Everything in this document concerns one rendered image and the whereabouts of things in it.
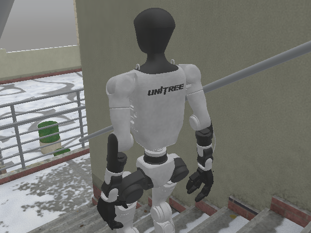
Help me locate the stairs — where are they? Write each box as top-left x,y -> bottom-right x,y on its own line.
30,203 -> 311,233

